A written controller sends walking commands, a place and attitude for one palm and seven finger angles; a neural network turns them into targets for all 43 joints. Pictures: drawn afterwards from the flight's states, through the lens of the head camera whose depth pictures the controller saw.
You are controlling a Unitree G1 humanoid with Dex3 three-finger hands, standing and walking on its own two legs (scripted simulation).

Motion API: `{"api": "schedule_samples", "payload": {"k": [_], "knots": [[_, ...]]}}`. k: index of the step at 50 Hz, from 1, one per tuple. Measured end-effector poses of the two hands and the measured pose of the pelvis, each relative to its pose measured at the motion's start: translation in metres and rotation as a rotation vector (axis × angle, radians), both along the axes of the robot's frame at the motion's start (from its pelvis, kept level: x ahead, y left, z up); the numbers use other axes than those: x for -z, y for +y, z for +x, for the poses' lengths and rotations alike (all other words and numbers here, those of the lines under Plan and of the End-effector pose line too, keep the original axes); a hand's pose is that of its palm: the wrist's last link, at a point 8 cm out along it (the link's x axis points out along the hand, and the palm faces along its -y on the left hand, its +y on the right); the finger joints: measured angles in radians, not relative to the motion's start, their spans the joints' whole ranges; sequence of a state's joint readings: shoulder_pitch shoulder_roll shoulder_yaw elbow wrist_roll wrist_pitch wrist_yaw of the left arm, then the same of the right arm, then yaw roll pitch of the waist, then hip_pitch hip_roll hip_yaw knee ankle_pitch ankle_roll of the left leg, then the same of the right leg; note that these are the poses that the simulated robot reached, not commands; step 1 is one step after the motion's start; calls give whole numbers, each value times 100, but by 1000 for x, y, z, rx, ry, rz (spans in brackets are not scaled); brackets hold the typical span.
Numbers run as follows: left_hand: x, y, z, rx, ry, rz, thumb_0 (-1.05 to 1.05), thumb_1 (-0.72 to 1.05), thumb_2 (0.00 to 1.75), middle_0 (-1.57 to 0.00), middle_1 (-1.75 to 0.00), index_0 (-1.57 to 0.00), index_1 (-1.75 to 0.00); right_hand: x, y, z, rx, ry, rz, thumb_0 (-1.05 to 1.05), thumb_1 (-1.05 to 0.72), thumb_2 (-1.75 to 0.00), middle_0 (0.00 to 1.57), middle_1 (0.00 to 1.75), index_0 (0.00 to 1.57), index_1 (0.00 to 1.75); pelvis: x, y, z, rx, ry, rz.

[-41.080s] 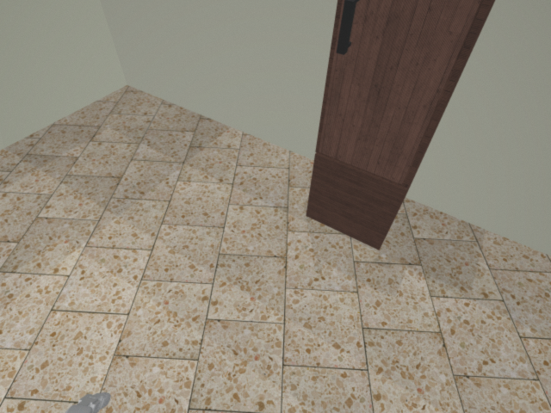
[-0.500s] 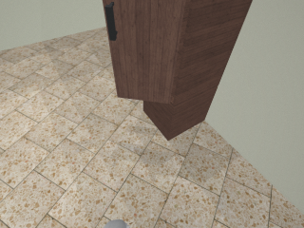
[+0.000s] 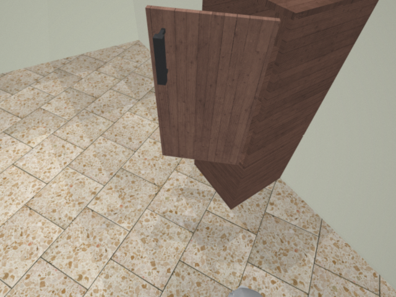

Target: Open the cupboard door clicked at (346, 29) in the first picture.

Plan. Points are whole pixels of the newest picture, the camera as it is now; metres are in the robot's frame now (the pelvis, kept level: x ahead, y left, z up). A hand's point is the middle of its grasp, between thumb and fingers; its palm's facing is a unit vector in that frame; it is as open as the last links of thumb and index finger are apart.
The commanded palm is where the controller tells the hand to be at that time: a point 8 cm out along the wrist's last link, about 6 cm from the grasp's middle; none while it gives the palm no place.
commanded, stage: take the last steps up to it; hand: left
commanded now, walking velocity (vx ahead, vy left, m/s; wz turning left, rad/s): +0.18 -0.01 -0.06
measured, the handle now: (162, 57) +0.68 +0.15 +0.13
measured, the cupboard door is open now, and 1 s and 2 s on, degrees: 49 49 49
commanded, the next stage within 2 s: come to a stop and stand still in 0.08 s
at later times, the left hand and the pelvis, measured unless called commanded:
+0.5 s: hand (131, 277) +0.19 +0.17 -0.19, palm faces +0.05 -0.98 -0.20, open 7.3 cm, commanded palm none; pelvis +0.12 -0.01 -0.02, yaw -1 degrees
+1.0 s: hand out of the picture +0.11 +0.13 -0.19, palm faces +0.02 -0.98 -0.22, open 7.4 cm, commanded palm none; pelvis +0.08 -0.04 -0.02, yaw -2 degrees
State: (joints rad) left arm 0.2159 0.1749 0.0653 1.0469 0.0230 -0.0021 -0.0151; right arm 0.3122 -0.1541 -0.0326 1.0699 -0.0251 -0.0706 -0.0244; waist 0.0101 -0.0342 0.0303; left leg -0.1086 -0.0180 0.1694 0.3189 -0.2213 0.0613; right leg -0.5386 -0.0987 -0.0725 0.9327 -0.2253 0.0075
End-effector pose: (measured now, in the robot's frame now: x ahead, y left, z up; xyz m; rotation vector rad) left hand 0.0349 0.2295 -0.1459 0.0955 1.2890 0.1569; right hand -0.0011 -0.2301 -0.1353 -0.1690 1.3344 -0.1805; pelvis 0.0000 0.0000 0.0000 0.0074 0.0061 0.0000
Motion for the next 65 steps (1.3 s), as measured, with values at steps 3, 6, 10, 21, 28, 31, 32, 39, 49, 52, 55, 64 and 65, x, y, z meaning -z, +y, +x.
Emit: {"api": "schedule_samples", "payload": {"k": [3, 6, 10, 21, 28, 31, 32, 39, 49, 52, 55, 64, 65], "knots": [[-3, -4, 51, 43, -55, 11, 1, 92, 90, -20, -30, -19, -30, 5, 4, -14, 40, 86, 26, 0, -92, -90, 20, 30, 20, 30, 2, -4, 21, 5, -5, 5], [-5, -14, 99, 92, -97, 24, 1, 92, 90, -20, -30, -19, -30, 12, 7, -24, 86, 163, 57, 0, -92, -90, 20, 30, 20, 30, 6, -11, 44, 17, -10, 11], [1, -29, 150, 125, -157, 43, 1, 92, 90, -20, -30, -19, -30, 28, 6, -23, 130, 250, 99, 0, -91, -90, 20, 30, 20, 30, 21, -26, 75, 24, -13, 11], [5, -26, 156, 46, -55, 46, -1, 94, 90, -21, -30, -20, -30, 21, -7, 107, 76, 97, 52, 1, -91, -90, 20, 30, 20, 30, 10, -23, 115, 14, -11, -11], [18, 4, 142, 5, 15, 52, 0, 92, 90, -20, -30, -20, -30, 14, -13, 170, 15, -43, -30, 1, -92, -90, 20, 30, 20, 30, 17, -5, 125, 29, -14, -14], [14, 10, 134, 0, 42, 64, 0, 92, 90, -20, -30, -20, -30, 9, -14, 186, -12, -90, -41, 1, -92, -90, 20, 30, 20, 30, 14, -5, 121, 27, -6, -18], [12, 11, 130, -1, 47, 69, 0, 92, 90, -20, -30, -20, -30, 8, -14, 190, -19, -102, -41, 1, -91, -90, 20, 30, 20, 30, 13, -6, 119, 27, -4, -19], [2, -2, 108, 18, 61, 92, 1, 91, 90, -20, -30, -19, -30, 11, -27, 188, -19, -144, -4, 0, -90, -90, 20, 30, 20, 30, 12, -21, 103, 36, 7, -13], [9, -46, 66, 51, 0, 73, 1, 91, 90, -20, -30, -20, -30, 15, -52, 142, 23, -150, 10, 1, -90, -90, 20, 30, 20, 30, 19, -44, 80, 32, -38, -19], [21, -53, 59, 49, -9, 33, 1, 91, 90, -20, -30, -20, -30, 13, -51, 128, 24, -148, -3, 1, -91, -90, 20, 30, 20, 30, 23, -45, 74, 20, -50, -31], [25, -59, 54, 45, -13, 3, 1, 91, 90, -20, -30, -20, -30, 8, -46, 110, 14, -130, -9, 1, -91, -90, 20, 30, 20, 30, 20, -46, 66, 24, -57, -32], [18, -51, 15, 37, 34, 3, 1, 92, 90, -20, -30, -20, -30, 5, -43, 64, 9, -43, -12, 0, -91, -90, 20, 30, 20, 30, 13, -43, 48, 15, -26, -34], [18, -49, 9, 34, 46, 6, 1, 92, 90, -20, -30, -20, -30, 6, -42, 60, 11, -35, -9, 0, -91, -90, 20, 30, 20, 30, 13, -43, 47, 15, -23, -34]]}}
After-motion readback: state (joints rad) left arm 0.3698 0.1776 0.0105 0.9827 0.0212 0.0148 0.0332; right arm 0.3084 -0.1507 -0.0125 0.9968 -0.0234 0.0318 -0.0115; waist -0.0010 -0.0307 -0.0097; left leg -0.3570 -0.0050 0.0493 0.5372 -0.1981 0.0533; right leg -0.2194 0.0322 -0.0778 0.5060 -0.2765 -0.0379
